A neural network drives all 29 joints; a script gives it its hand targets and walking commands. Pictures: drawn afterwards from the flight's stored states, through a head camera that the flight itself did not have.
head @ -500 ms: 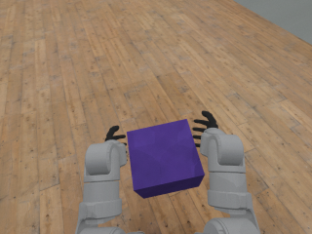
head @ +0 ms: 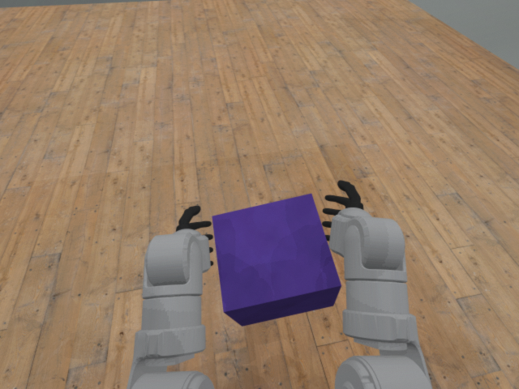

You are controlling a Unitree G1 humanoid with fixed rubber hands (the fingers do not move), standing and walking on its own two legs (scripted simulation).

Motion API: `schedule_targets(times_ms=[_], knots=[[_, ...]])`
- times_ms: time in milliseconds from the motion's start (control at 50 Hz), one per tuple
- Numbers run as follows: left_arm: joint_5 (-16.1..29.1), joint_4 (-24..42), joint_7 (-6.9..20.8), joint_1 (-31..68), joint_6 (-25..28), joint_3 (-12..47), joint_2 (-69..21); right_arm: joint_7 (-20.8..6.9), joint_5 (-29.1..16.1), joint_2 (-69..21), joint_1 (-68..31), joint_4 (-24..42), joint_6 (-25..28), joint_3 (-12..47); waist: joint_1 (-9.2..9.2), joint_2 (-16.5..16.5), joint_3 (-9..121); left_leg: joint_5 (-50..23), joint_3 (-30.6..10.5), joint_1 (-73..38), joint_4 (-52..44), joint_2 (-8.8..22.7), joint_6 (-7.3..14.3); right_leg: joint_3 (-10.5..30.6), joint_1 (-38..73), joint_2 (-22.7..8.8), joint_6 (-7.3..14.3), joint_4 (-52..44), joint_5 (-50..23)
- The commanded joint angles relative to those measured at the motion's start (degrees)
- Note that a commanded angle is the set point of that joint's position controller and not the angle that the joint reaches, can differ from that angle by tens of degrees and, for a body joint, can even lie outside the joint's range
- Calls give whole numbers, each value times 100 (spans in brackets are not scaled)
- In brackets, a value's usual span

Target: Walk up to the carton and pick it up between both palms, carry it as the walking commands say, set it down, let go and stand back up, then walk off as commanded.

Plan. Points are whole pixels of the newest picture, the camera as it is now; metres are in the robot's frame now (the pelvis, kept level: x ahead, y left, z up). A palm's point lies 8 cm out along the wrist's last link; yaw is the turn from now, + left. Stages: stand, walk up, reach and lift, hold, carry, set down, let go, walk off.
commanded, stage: carry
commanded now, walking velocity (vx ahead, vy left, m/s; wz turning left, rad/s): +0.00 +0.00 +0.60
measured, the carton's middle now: (275, 262) +0.33 -0.02 -0.01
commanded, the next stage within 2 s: none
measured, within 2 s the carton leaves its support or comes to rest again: neither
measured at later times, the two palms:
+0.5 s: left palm (84, 291) +0.24 +0.24 +0.08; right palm (257, 228) +0.32 +0.01 +0.11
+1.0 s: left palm out of the picture +0.12 +0.32 +0.09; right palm (168, 259) +0.27 +0.13 +0.11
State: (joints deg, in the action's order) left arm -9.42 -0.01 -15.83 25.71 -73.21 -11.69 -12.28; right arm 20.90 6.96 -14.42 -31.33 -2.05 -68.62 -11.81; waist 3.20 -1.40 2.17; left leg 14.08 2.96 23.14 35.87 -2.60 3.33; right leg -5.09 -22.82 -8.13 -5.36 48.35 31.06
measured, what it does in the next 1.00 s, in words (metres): steps on the spot, turning left: right foot, then left foot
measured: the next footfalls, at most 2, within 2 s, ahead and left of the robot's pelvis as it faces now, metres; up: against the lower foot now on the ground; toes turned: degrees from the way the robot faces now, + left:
right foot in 0.22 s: +0.05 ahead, -0.10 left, +0.00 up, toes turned +6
left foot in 0.46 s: +0.03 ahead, +0.15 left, +0.00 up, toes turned +20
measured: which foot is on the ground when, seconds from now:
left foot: down 0.00-0.26, up 0.28-0.44, down 0.46-0.84, up 0.86-1.00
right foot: up 0.00-0.20, down 0.22-0.48, up 0.50-0.78, down 0.80-1.00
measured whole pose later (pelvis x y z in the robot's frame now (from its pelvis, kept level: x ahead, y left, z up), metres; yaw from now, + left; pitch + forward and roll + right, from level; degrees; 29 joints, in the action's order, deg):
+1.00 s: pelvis -0.07 +0.05 +0.01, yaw +37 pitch +3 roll +1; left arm -6.4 0.3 -20.8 28.1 -73.8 -10.0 -13.3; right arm 19.1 7.7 -13.7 -29.6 2.4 -69.7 -13.2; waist 2.4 -0.5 1.9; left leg 24.1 0.5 26.4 41.2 -3.1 -0.3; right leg -7.6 -19.6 -7.1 -1.8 35.5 18.3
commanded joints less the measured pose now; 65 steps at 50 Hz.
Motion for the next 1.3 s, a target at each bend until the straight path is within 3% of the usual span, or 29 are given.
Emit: schedule_targets(times_ms=[0,80,180,220,240,260,320,380,420,440,460,480,540,600,720,760,780,800,820,840,880,980,1020,1060,1080,1120,1220,1260,1280], knots=[[2749,1009,2216,4403,336,3615,-5830,-2952,-2465,-5956,-2369,-410,-309,3386,-301,1013,2488,-3448,-2532,-2571,-874,1737,620,314,-1152,425,68,833,211],[3119,1380,2263,4748,327,3771,-5909,-2741,-2324,-5816,-2569,294,-160,3320,-260,981,2706,-2340,-2102,-2183,-1018,1482,524,246,-492,592,131,-9,-397],[3217,878,2379,4169,218,3685,-5944,-2600,-2066,-5616,-2468,568,-143,3384,-261,901,2866,-1492,-2400,-1845,-1217,1302,325,294,599,731,255,-1653,-708],[3176,715,2412,4055,203,3633,-5947,-2594,-2031,-5605,-2418,476,-185,3414,-362,37,2997,-954,-1825,-807,-625,706,-180,1137,1969,-184,479,-2743,-1592],[3068,619,2420,3913,219,3543,-5847,-2611,-2102,-5683,-2466,470,-218,3561,-341,-1265,2743,-165,-1093,-6,58,149,-504,2109,2320,-1129,817,-2869,-2364],[3089,587,2449,3823,215,3552,-5915,-2599,-2202,-5721,-2640,523,-226,3625,-340,-1868,2525,1370,-420,575,919,-91,-499,2176,2432,-1837,1230,-2734,-3597],[2910,825,2359,3990,237,3434,-5867,-2684,-2513,-5826,-3128,621,-211,3876,-362,-627,2271,1483,-271,872,1270,150,-377,1039,2502,-1379,1158,-1992,-5429],[2600,820,2236,3941,251,3205,-5703,-2798,-2622,-5824,-2877,67,-345,3771,-363,-1067,2445,946,9,160,217,-44,-353,234,2437,-1173,871,-1638,-5503],[2394,546,2205,3603,221,3087,-5684,-2877,-2614,-5872,-2710,-270,-403,3730,-297,-809,2456,-229,127,-493,-988,-9,-334,-154,2180,-946,613,-1171,-5116],[2342,552,2195,3559,225,3107,-5702,-2938,-2596,-5913,-2601,-393,-411,3691,-256,-240,2505,-1213,-446,-1218,-1141,426,-206,-242,1362,-791,387,-728,-3741],[2341,589,2190,3680,212,3211,-5729,-2990,-2545,-5887,-2487,-575,-382,3571,-229,1241,2400,-3192,-2030,-2090,-1233,1471,70,-382,-133,-323,78,-49,-1221],[2520,922,2196,4164,244,3346,-5743,-2982,-2641,-5877,-2679,-425,-320,3542,-221,2095,2420,-5406,-3223,-2886,-799,2000,524,-189,-1045,403,-142,500,857],[2666,938,2216,4358,347,3476,-5823,-2969,-2559,-5944,-2587,-389,-314,3497,-283,848,2493,-3359,-2877,-2579,-943,1761,554,437,-1302,432,84,923,302],[2904,1241,2221,4666,349,3619,-5890,-2860,-2492,-5853,-2724,101,-223,3410,-271,933,2661,-2418,-2367,-2289,-1102,1443,434,318,-861,572,112,415,-372],[3136,942,2335,4151,227,3705,-5970,-2681,-2130,-5674,-2373,378,-169,3358,-209,1004,2845,-1511,-2629,-2080,-1372,1355,422,412,-48,814,245,-922,-361],[3162,820,2384,4065,211,3672,-5996,-2660,-2113,-5626,-2557,543,-171,3434,-263,895,2927,-1204,-2480,-1748,-1320,1104,179,412,746,710,297,-1914,-824],[3110,694,2401,3858,213,3615,-5983,-2648,-2094,-5577,-2612,561,-181,3453,-333,479,2991,-804,-2143,-1233,-1084,812,-77,649,1484,334,373,-2577,-1301],[3062,681,2404,3838,228,3612,-5962,-2657,-2134,-5638,-2651,568,-200,3522,-352,-353,2905,-477,-1595,-421,-705,292,-542,1621,2145,-508,661,-2944,-1269],[3060,701,2408,3970,251,3599,-5930,-2668,-2212,-5733,-2693,479,-232,3620,-321,-1637,2563,784,-840,205,307,-235,-660,2457,2099,-1461,1083,-3069,-1791],[3089,743,2425,3923,237,3619,-5970,-2635,-2261,-5790,-2770,471,-220,3654,-295,-1697,2354,1553,-500,615,1263,-152,-490,2182,1987,-1868,1267,-2799,-2712],[2981,866,2381,4005,222,3485,-5890,-2689,-2484,-5881,-3105,553,-208,3841,-308,-607,2173,1426,-449,902,1477,103,-388,1376,2159,-1440,1183,-2166,-4649],[2425,494,2221,3570,212,3056,-5626,-2832,-2639,-5858,-2817,-225,-388,3713,-322,-1060,2471,495,56,-115,-481,-102,-360,147,2321,-949,820,-1404,-5416],[2404,536,2210,3752,248,3123,-5704,-2921,-2582,-5947,-2671,-500,-387,3625,-247,-310,2627,-1294,-453,-1341,-1129,459,-213,4,1279,-666,486,-825,-4113],[2583,894,2234,4227,259,3401,-5726,-2942,-2613,-5925,-2627,-492,-270,3484,-216,1969,2669,-5865,-2629,-2696,-593,2005,421,-226,-630,237,-74,70,43],[2642,904,2251,4296,281,3447,-5739,-2931,-2669,-6033,-2619,-446,-258,3487,-239,1556,2609,-5886,-2623,-2979,-562,1944,522,-11,-917,392,23,237,785],[2709,761,2291,4239,314,3479,-5830,-2879,-2502,-6028,-2535,-437,-240,3422,-287,1013,2630,-4038,-2312,-2574,-800,1824,487,235,-825,455,209,98,292],[3081,1021,2381,4517,302,3644,-5959,-2731,-2246,-5864,-2577,47,-121,3208,-338,942,2840,-1595,-1374,-1760,-1062,1273,333,-18,717,669,431,-1943,-1247],[3111,782,2461,4185,267,3636,-5994,-2678,-2126,-5906,-2363,62,-96,3261,-339,85,3079,-831,-913,-1282,-660,807,1,950,1581,-183,661,-2481,-2370],[3093,676,2478,4208,257,3613,-6002,-2684,-2148,-5976,-2443,38,-115,3390,-281,-509,2726,47,-655,-1212,-752,461,-126,1360,1166,-565,789,-2700,-1954]])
